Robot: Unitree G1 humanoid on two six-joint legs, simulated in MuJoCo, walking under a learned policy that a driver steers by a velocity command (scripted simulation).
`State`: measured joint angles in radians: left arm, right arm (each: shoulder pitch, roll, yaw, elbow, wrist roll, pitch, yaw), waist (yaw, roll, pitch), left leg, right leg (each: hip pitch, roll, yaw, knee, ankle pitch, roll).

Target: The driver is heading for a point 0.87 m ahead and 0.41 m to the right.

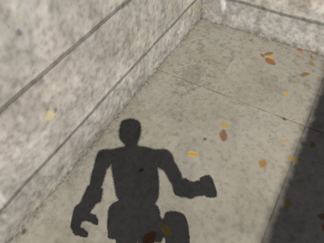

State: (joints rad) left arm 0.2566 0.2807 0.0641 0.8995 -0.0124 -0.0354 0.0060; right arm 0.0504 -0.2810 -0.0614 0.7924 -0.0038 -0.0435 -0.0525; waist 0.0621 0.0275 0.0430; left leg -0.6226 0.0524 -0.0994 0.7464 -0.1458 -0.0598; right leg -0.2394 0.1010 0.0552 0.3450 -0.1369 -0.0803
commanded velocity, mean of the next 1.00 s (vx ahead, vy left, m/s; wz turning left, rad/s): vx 0.03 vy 0.00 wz -0.52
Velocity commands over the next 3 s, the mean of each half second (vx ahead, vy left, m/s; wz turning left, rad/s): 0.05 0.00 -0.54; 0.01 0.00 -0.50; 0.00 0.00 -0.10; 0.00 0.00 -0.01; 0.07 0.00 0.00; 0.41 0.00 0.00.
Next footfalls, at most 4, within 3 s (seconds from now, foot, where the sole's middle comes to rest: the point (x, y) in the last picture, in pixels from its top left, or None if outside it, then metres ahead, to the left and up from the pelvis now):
0.14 left None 0.18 0.14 -0.78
0.54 right None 0.07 -0.12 -0.78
1.06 left None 0.18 0.08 -0.78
2.62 right None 0.10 -0.17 -0.78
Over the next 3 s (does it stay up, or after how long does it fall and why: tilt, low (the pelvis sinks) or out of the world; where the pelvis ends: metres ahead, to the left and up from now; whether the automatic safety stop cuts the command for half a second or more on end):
stays up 0.25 -0.14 -0.01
